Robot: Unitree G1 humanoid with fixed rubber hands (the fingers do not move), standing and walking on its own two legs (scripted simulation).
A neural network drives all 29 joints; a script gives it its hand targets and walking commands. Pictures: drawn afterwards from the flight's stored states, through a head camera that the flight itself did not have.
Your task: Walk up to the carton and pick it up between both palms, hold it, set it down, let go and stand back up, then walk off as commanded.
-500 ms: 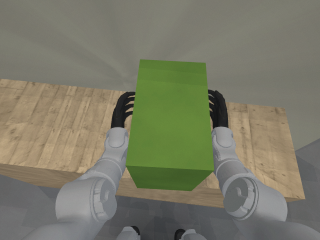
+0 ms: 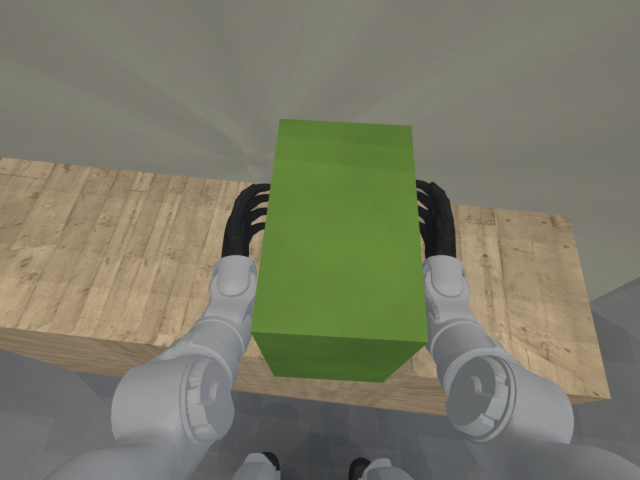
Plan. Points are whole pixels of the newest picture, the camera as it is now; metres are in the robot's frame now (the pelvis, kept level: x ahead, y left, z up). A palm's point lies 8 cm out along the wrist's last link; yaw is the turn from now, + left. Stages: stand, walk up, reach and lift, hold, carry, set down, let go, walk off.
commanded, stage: reach and lift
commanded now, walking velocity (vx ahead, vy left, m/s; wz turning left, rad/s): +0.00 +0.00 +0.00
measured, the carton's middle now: (336, 263) +0.40 -0.01 -0.05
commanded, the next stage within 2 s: none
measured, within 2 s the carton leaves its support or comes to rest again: leaves its support in 0.84 s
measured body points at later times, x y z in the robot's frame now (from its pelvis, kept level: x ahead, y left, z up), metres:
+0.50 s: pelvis +0.00 +0.00 +0.00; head +0.11 +0.01 +0.44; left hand +0.41 +0.12 -0.01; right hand +0.41 -0.14 +0.00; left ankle +0.02 +0.14 -0.71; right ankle +0.00 -0.12 -0.71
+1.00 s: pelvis -0.01 +0.00 +0.00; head +0.06 +0.00 +0.45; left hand +0.40 +0.12 +0.02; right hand +0.41 -0.14 +0.03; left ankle +0.02 +0.14 -0.71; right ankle +0.00 -0.12 -0.71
